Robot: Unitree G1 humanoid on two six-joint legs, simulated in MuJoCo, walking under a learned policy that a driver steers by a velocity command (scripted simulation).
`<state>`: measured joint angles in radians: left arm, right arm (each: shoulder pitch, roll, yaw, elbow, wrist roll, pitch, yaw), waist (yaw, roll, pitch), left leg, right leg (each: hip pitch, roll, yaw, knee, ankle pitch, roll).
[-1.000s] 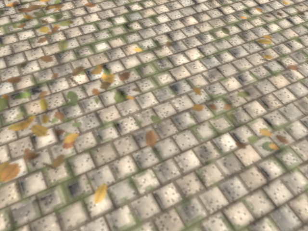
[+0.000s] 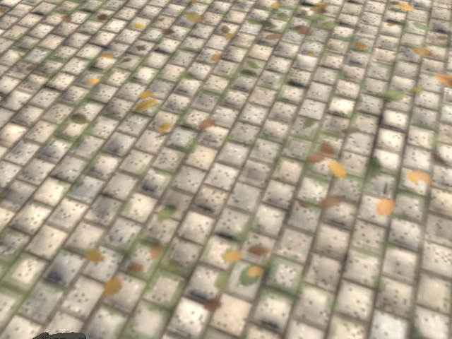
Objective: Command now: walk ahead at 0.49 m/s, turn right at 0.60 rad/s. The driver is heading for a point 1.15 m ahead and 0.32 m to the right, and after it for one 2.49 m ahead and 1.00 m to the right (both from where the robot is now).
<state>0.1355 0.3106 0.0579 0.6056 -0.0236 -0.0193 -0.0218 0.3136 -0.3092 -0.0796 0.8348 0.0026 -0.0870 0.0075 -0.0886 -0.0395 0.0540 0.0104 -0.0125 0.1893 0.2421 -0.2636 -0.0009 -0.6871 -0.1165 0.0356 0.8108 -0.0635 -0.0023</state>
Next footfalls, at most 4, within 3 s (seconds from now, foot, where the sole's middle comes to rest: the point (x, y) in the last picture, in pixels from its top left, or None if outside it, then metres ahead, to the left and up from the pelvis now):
0.14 right None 0.26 -0.14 -0.78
0.62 left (221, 300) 0.57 0.00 -0.78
1.12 right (321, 242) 0.73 -0.34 -0.78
1.64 left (274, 158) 1.10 -0.24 -0.78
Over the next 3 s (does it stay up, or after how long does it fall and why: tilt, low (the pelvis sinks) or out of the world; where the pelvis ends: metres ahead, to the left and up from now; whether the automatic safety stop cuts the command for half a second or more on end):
stays up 1.07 -0.36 0.00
